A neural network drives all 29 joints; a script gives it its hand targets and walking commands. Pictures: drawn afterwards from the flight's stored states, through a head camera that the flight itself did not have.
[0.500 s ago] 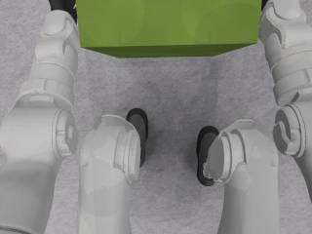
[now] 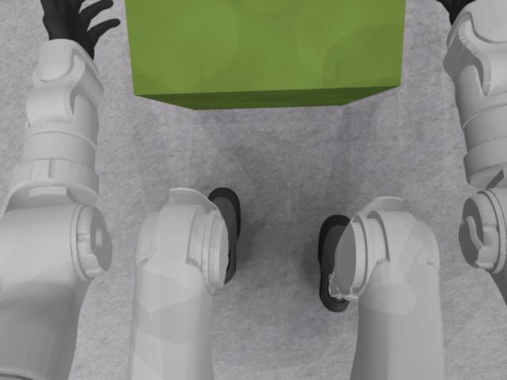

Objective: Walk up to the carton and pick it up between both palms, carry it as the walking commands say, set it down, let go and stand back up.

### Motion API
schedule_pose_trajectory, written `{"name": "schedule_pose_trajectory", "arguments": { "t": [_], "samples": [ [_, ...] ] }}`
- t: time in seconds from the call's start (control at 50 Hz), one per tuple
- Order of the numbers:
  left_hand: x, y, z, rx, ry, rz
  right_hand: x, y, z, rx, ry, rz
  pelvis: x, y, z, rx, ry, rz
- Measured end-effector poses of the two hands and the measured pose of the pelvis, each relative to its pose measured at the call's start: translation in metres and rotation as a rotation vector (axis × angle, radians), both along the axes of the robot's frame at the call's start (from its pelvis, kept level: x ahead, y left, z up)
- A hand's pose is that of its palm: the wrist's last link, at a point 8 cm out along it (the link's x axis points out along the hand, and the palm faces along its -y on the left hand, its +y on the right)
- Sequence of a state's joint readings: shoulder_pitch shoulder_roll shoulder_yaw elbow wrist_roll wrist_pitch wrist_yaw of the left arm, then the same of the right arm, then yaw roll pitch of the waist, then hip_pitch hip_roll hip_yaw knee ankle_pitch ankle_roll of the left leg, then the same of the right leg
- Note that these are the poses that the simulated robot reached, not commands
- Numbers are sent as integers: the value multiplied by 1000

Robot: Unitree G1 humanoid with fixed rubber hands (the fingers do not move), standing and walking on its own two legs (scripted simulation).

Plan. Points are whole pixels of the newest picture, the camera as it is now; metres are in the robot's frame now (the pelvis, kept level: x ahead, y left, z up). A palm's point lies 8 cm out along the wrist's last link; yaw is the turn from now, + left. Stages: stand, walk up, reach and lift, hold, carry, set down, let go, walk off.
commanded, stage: set down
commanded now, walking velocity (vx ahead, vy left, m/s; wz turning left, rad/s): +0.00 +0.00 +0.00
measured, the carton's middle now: (264, 30) +0.55 +0.05 -0.24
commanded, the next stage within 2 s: let go in 1.18 s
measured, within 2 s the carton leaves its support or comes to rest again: neither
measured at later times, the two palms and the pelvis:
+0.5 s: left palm out of the picture +0.50 +0.29 +0.02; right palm out of the picture +0.56 -0.18 +0.02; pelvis +0.01 +0.00 +0.11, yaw +0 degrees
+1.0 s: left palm out of the picture +0.50 +0.29 +0.17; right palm out of the picture +0.56 -0.18 +0.17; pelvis +0.04 +0.01 +0.25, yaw +0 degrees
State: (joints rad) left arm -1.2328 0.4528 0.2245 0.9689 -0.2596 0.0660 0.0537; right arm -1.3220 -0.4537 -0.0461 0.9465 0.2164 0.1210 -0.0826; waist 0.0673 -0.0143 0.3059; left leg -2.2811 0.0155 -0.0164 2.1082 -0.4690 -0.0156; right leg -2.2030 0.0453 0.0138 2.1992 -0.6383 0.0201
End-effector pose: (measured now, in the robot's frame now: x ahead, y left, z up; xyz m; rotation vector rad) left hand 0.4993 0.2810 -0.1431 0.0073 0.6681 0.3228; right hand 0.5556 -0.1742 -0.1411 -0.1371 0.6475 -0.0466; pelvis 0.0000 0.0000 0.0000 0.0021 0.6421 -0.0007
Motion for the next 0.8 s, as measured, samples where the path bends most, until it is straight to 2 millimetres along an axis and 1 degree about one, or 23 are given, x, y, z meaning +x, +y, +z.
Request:
{"name": "schedule_pose_trajectory", "arguments": {
  "t": [0.14, 0.28, 0.44, 0.58, 0.8],
  "samples": [
    [3, 3, 48, -8, -26, -2, 4, 0, 47, -3, -12, 1, 3, 0, 26, 0, 30, 3],
    [3, 8, 95, -17, -38, -5, 7, -1, 95, 7, -16, 6, 6, 0, 59, -3, 86, 4],
    [2, 12, 142, -24, -45, -12, 9, -3, 142, 18, -21, 10, 10, 2, 98, -7, 139, 8],
    [3, 13, 185, -30, -48, -25, 9, -5, 184, 28, -25, 14, 16, 3, 134, -10, 161, 13],
    [2, 13, 257, -35, -48, -36, 8, -7, 255, 42, -20, 19, 28, 3, 198, -10, 164, 16]
  ]
}}
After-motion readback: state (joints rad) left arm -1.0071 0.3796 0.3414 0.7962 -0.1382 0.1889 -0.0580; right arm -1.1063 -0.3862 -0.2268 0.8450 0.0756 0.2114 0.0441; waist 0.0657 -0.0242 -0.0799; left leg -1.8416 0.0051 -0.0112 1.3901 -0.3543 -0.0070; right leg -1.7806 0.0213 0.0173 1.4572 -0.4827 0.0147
